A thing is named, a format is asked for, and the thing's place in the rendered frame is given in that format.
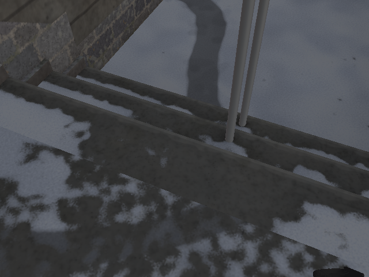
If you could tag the stairs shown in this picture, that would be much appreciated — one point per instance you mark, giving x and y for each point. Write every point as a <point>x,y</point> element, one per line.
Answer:
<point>301,153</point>

